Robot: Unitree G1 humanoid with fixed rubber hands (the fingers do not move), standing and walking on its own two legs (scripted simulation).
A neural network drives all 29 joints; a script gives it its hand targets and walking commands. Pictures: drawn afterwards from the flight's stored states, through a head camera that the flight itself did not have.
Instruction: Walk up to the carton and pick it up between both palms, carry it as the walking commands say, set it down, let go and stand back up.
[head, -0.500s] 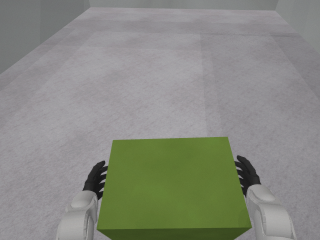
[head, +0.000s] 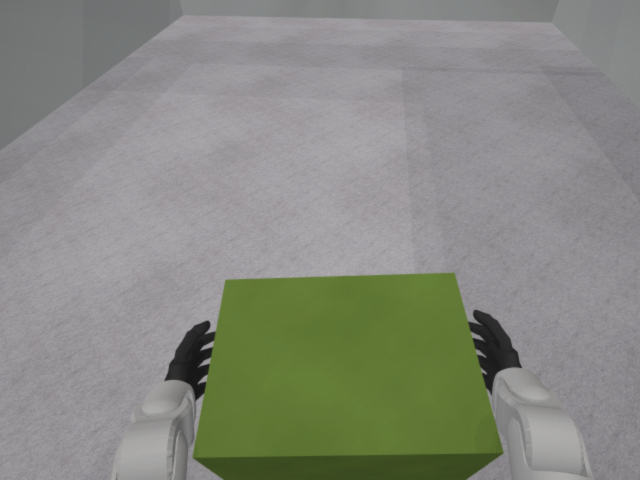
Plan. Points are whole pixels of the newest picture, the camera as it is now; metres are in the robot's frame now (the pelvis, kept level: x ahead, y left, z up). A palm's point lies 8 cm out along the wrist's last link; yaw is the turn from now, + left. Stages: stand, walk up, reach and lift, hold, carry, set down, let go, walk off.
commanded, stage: carry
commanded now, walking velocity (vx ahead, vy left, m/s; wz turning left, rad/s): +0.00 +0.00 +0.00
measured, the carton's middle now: (342, 394) +0.27 +0.00 -0.04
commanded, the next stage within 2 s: none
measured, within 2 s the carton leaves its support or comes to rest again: neither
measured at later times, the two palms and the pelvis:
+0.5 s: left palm (181, 372) +0.24 +0.19 +0.08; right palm (527, 375) +0.24 -0.19 +0.08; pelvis -0.01 +0.00 -0.01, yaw -4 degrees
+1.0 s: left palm (268, 386) +0.23 +0.09 +0.06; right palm out of the picture +0.12 -0.27 +0.05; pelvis -0.04 -0.01 -0.01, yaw -18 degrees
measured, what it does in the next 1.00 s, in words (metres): lifts its left foot, turning right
